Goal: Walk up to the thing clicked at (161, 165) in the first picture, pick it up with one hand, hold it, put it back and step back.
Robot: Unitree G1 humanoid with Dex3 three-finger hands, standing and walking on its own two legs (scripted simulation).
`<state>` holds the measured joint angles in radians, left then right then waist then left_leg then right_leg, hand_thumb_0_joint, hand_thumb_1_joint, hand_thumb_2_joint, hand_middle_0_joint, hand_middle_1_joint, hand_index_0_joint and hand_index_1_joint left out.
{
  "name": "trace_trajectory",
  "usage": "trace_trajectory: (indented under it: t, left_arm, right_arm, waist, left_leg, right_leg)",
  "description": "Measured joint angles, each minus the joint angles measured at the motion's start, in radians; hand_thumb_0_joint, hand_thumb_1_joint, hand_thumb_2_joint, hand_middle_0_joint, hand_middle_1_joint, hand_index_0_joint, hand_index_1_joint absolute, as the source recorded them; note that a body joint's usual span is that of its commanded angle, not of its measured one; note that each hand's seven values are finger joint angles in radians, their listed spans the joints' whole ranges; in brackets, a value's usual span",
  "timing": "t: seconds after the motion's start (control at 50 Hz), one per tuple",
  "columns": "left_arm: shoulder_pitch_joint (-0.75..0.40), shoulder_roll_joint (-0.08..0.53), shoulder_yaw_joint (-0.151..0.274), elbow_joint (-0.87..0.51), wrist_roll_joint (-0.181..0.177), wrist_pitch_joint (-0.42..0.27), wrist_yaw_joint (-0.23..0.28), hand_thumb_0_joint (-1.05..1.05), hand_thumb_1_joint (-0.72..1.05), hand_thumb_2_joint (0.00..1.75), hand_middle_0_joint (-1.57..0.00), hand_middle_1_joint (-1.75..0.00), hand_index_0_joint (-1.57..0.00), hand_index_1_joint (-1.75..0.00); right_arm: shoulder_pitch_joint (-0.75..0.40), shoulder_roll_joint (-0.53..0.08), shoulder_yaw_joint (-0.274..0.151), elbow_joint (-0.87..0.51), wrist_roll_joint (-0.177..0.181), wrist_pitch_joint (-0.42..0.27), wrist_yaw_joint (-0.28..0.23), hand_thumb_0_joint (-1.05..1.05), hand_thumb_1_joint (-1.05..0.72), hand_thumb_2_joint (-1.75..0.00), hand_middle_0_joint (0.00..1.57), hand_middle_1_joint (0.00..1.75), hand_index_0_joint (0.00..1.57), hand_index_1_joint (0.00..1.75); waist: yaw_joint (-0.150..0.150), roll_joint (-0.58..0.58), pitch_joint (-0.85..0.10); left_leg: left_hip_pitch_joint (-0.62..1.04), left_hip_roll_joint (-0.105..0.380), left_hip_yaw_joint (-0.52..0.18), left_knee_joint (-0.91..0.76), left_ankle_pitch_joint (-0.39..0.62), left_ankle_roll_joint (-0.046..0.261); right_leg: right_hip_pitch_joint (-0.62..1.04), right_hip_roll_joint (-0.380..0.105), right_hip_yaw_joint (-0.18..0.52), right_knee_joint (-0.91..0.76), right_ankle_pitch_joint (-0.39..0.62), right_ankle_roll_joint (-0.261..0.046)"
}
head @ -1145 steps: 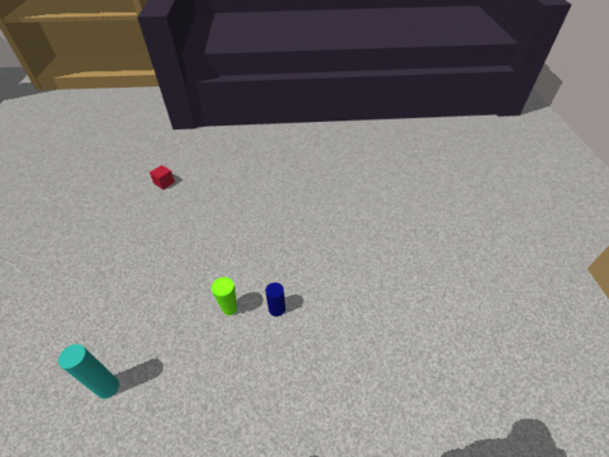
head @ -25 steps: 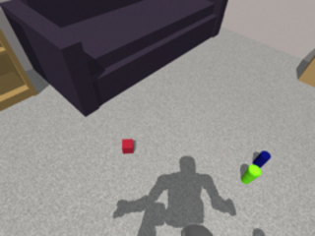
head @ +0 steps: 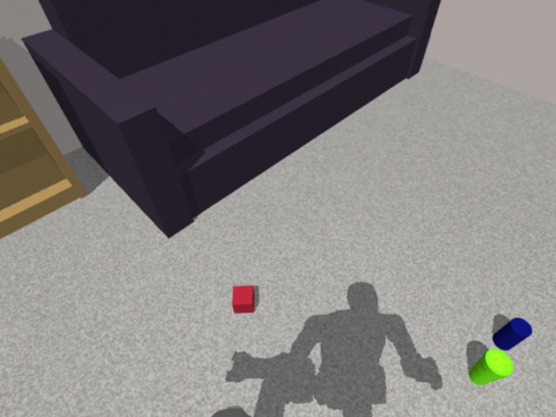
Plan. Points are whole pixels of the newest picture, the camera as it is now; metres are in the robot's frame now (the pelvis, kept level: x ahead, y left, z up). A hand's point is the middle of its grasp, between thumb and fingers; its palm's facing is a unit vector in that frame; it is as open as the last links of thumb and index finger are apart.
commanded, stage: walk up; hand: left
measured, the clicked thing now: (243, 299) +0.64 +0.18 -0.73
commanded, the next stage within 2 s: none
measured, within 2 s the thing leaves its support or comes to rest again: neither
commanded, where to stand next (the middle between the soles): +0.21 +0.00 m, yaw +1 degrees
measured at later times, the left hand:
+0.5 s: hand (150, 372) +0.23 +0.25 -0.15, palm faces -0.07 -0.92 -0.38, open 7.4 cm
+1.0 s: hand (150, 359) +0.25 +0.26 -0.15, palm faces -0.01 -0.94 -0.33, open 7.4 cm
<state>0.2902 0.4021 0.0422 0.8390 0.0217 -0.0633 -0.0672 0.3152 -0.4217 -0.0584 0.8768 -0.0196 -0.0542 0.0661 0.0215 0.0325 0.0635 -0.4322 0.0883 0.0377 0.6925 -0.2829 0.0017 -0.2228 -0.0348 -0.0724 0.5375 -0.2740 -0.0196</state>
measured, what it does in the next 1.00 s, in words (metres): walks ahead: left foot, then right foot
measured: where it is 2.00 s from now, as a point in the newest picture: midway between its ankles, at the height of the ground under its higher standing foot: outside the picture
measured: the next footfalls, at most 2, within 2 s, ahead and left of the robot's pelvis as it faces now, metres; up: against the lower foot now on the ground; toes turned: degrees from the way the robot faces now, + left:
left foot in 0.04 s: +0.15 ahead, +0.13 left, +0.00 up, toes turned +5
right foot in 0.44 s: +0.25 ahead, -0.14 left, +0.00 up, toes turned -2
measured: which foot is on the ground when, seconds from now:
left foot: up 0.00-0.02, down 0.04-0.44, up 0.46-0.66, down 0.68-1.00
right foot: down 0.00-0.06, up 0.08-0.42, down 0.44-1.00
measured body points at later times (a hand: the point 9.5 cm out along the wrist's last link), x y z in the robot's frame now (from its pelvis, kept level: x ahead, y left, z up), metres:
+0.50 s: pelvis +0.13 -0.01 -0.02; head +0.16 -0.02 +0.43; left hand +0.23 +0.30 -0.12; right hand +0.16 -0.34 -0.14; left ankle +0.11 +0.12 -0.71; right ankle +0.21 -0.14 -0.73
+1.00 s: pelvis +0.18 +0.00 +0.01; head +0.19 +0.01 +0.46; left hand +0.25 +0.31 -0.13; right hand +0.28 -0.30 -0.12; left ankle +0.19 +0.11 -0.73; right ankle +0.21 -0.14 -0.73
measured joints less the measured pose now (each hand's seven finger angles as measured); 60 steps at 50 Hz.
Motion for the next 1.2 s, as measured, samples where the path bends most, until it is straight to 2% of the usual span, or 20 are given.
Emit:
trace_trajectory:
  t: [0.04, 0.06, 0.1, 0.14, 0.18, 0.26, 0.32, 0.36, 0.44, 0.48, 0.54, 0.58, 0.64, 0.7, 0.72, 0.76, 0.8, 0.84, 0.9, 1.2]
  left_arm:
    - [0.018, 0.014, 0.002, 0.003, 0.002, 0.011, -0.002, 0.01, 0.90, 0.90, -0.21, -0.30, -0.21, -0.30]
    - [0.025, 0.022, 0.005, 0.007, 0.004, 0.019, 0.000, 0.01, 0.90, 0.90, -0.21, -0.30, -0.21, -0.30]
    - [0.027, 0.027, 0.010, 0.034, 0.002, 0.040, 0.009, 0.01, 0.90, 0.90, -0.21, -0.30, -0.20, -0.30]
    - [0.022, 0.035, 0.006, 0.058, -0.001, 0.050, 0.015, 0.01, 0.90, 0.90, -0.21, -0.30, -0.20, -0.30]
    - [0.018, 0.043, 0.007, 0.071, -0.003, 0.047, 0.014, 0.01, 0.90, 0.90, -0.21, -0.30, -0.20, -0.30]
    - [0.007, 0.045, 0.013, 0.075, -0.002, 0.048, 0.004, 0.01, 0.90, 0.90, -0.20, -0.30, -0.20, -0.30]
    - [-0.016, 0.036, 0.013, 0.072, -0.002, 0.052, 0.005, 0.01, 0.91, 0.90, -0.20, -0.30, -0.20, -0.30]
    - [-0.037, 0.028, 0.012, 0.072, -0.004, 0.052, 0.011, 0.01, 0.91, 0.90, -0.20, -0.30, -0.20, -0.30]
    - [-0.068, 0.020, 0.009, 0.077, -0.005, 0.035, 0.029, 0.01, 0.90, 0.90, -0.20, -0.30, -0.20, -0.30]
    - [-0.088, -0.004, 0.009, 0.079, -0.001, 0.027, 0.035, 0.01, 0.90, 0.90, -0.20, -0.30, -0.20, -0.30]
    - [-0.107, -0.033, -0.012, 0.066, -0.004, 0.022, 0.031, 0.01, 0.90, 0.90, -0.21, -0.30, -0.20, -0.30]
    - [-0.110, -0.044, -0.023, 0.058, -0.001, 0.021, 0.032, 0.01, 0.90, 0.90, -0.21, -0.30, -0.20, -0.30]
    - [-0.112, -0.042, -0.028, 0.058, 0.004, 0.026, 0.034, 0.01, 0.90, 0.90, -0.21, -0.30, -0.20, -0.30]
    - [-0.115, -0.025, -0.029, 0.079, -0.005, 0.041, 0.039, 0.01, 0.90, 0.90, -0.21, -0.30, -0.21, -0.30]
    - [-0.117, -0.022, -0.028, 0.095, -0.012, 0.050, 0.042, 0.01, 0.90, 0.90, -0.21, -0.30, -0.21, -0.30]
    - [-0.119, -0.025, -0.030, 0.127, -0.017, 0.062, 0.045, 0.01, 0.90, 0.90, -0.21, -0.30, -0.20, -0.30]
    - [-0.119, -0.022, -0.033, 0.153, -0.017, 0.060, 0.045, 0.01, 0.90, 0.90, -0.21, -0.30, -0.20, -0.30]
    - [-0.122, -0.018, -0.035, 0.179, -0.019, 0.051, 0.047, 0.01, 0.90, 0.90, -0.21, -0.30, -0.20, -0.30]
    - [-0.129, -0.020, -0.042, 0.218, -0.021, 0.045, 0.049, 0.01, 0.90, 0.90, -0.21, -0.30, -0.20, -0.30]
    - [-0.206, -0.047, -0.055, 0.319, -0.018, 0.041, 0.055, 0.01, 0.90, 0.90, -0.21, -0.30, -0.20, -0.30]
  right_arm:
    - [0.014, -0.006, -0.006, -0.001, -0.004, -0.015, -0.002, 0.01, -0.90, -0.90, 0.20, 0.30, 0.21, 0.30]
    - [0.018, -0.006, -0.011, -0.001, -0.008, -0.025, -0.007, 0.01, -0.90, -0.90, 0.20, 0.30, 0.21, 0.30]
    - [0.024, -0.003, -0.015, -0.006, -0.010, -0.035, -0.018, 0.01, -0.90, -0.90, 0.20, 0.30, 0.21, 0.30]
    - [0.026, 0.006, -0.010, -0.010, -0.003, -0.036, -0.024, 0.01, -0.90, -0.90, 0.20, 0.30, 0.21, 0.30]
    - [0.034, 0.017, -0.001, -0.014, 0.000, -0.037, -0.030, 0.01, -0.90, -0.90, 0.20, 0.30, 0.21, 0.30]
    - [0.058, 0.019, 0.010, -0.015, 0.001, -0.040, -0.037, 0.01, -0.90, -0.90, 0.20, 0.30, 0.21, 0.30]
    - [0.063, 0.012, 0.014, -0.011, 0.001, -0.031, -0.044, 0.01, -0.90, -0.90, 0.20, 0.30, 0.21, 0.30]
    - [0.056, 0.008, 0.019, -0.007, 0.004, -0.020, -0.048, 0.01, -0.90, -0.90, 0.20, 0.30, 0.21, 0.30]
    - [0.032, 0.008, 0.031, 0.003, 0.019, 0.011, -0.055, 0.01, -0.90, -0.90, 0.20, 0.30, 0.21, 0.30]
    - [-0.002, 0.005, 0.033, 0.014, 0.022, 0.028, -0.061, 0.01, -0.90, -0.90, 0.20, 0.30, 0.21, 0.30]
    - [-0.038, 0.007, 0.035, 0.029, 0.021, 0.037, -0.065, 0.01, -0.90, -0.90, 0.20, 0.30, 0.21, 0.30]
    - [-0.051, 0.008, 0.036, 0.040, 0.021, 0.033, -0.062, 0.01, -0.90, -0.90, 0.20, 0.30, 0.21, 0.30]
    - [-0.061, 0.014, 0.036, 0.056, 0.016, 0.025, -0.055, 0.01, -0.90, -0.90, 0.20, 0.30, 0.21, 0.30]
    - [-0.072, 0.026, 0.033, 0.083, 0.006, 0.017, -0.058, 0.01, -0.90, -0.90, 0.20, 0.30, 0.21, 0.30]
    - [-0.075, 0.033, 0.033, 0.094, 0.002, 0.017, -0.059, 0.01, -0.90, -0.90, 0.20, 0.30, 0.21, 0.30]
    - [-0.082, 0.038, 0.039, 0.113, 0.003, 0.024, -0.056, 0.01, -0.90, -0.90, 0.20, 0.30, 0.21, 0.30]
    - [-0.095, 0.044, 0.048, 0.130, 0.005, 0.031, -0.053, 0.01, -0.90, -0.90, 0.20, 0.30, 0.21, 0.30]
    - [-0.112, 0.051, 0.057, 0.146, 0.009, 0.032, -0.052, 0.01, -0.90, -0.90, 0.20, 0.30, 0.21, 0.30]
    - [-0.141, 0.058, 0.062, 0.164, 0.013, 0.032, -0.051, 0.01, -0.90, -0.90, 0.20, 0.30, 0.21, 0.30]
    - [-0.265, 0.065, 0.055, 0.240, 0.021, 0.042, -0.053, 0.01, -0.90, -0.90, 0.20, 0.30, 0.21, 0.30]
  waist:
    - [0.001, -0.017, -0.011]
    - [-0.001, -0.038, -0.013]
    - [-0.013, -0.064, -0.019]
    - [-0.028, -0.081, -0.014]
    - [-0.037, -0.099, -0.007]
    - [-0.046, -0.105, 0.005]
    - [-0.049, -0.091, 0.022]
    - [-0.051, -0.077, 0.034]
    - [-0.047, -0.057, 0.036]
    - [-0.043, -0.020, 0.048]
    - [-0.033, 0.002, 0.053]
    - [-0.023, 0.010, 0.045]
    - [-0.010, 0.004, 0.029]
    - [-0.006, -0.028, 0.019]
    - [-0.007, -0.042, 0.013]
    - [-0.011, -0.040, -0.001]
    - [-0.012, -0.041, -0.007]
    - [-0.011, -0.048, -0.007]
    - [-0.011, -0.050, -0.008]
    - [-0.003, -0.026, -0.018]
  left_leg:
    - [0.042, -0.014, 0.015, -0.082, 0.052, 0.003]
    - [0.050, -0.030, 0.027, -0.077, 0.092, 0.008]
    - [0.048, -0.046, 0.044, -0.031, 0.055, 0.020]
    - [0.079, -0.049, 0.052, -0.045, 0.034, 0.031]
    - [0.124, -0.052, 0.060, -0.093, 0.039, 0.030]
    - [0.200, -0.052, 0.068, -0.170, 0.044, 0.023]
    - [0.229, -0.045, 0.067, -0.181, 0.028, 0.013]
    - [0.230, -0.038, 0.061, -0.158, 0.004, 0.003]
    - [0.192, -0.020, 0.048, -0.027, -0.091, -0.021]
    - [0.146, -0.014, 0.008, 0.101, -0.173, 0.006]
    - [0.077, -0.047, -0.017, 0.247, -0.259, 0.022]
    - [0.052, -0.051, -0.010, 0.240, -0.235, 0.023]
    - [0.061, -0.051, -0.002, 0.115, -0.177, 0.019]
    - [0.108, -0.070, 0.013, -0.026, -0.010, 0.013]
    - [0.116, -0.078, 0.019, -0.030, -0.005, 0.011]
    - [0.125, -0.072, 0.014, -0.036, -0.020, 0.013]
    - [0.142, -0.064, 0.009, -0.054, -0.023, 0.011]
    - [0.160, -0.064, 0.007, -0.074, -0.019, 0.007]
    - [0.189, -0.064, 0.006, -0.116, -0.007, 0.006]
    - [0.305, -0.072, 0.006, -0.304, 0.068, -0.001]
  right_leg:
    - [-0.005, -0.014, 0.003, 0.067, -0.062, 0.001]
    - [-0.020, -0.031, 0.016, 0.130, -0.118, -0.014]
    - [-0.090, -0.016, 0.073, 0.319, -0.189, -0.027]
    - [-0.161, 0.009, 0.098, 0.467, -0.170, -0.028]
    - [-0.215, 0.007, 0.099, 0.510, -0.122, -0.020]
    - [-0.273, -0.027, 0.084, 0.422, -0.064, 0.007]
    - [-0.276, -0.048, 0.073, 0.304, -0.020, 0.014]
    - [-0.258, -0.049, 0.065, 0.228, 0.016, 0.013]
    - [-0.162, -0.021, 0.051, 0.061, 0.107, 0.004]
    - [-0.172, 0.001, 0.040, 0.109, 0.072, 0.015]
    - [-0.162, -0.004, 0.032, 0.123, 0.047, 0.004]
    - [-0.150, -0.007, 0.028, 0.107, 0.048, 0.005]
    - [-0.141, -0.014, 0.025, 0.099, 0.042, 0.013]
    - [-0.149, -0.034, 0.036, 0.148, 0.007, 0.029]
    - [-0.147, -0.040, 0.045, 0.154, -0.005, 0.031]
    - [-0.131, -0.022, 0.053, 0.143, -0.060, 0.019]
    - [-0.100, -0.009, 0.053, 0.093, -0.021, 0.019]
    - [-0.072, -0.008, 0.051, 0.045, 0.043, 0.036]
    - [-0.043, -0.008, 0.048, 0.005, 0.044, 0.049]
    - [0.064, -0.010, 0.042, -0.159, 0.101, 0.048]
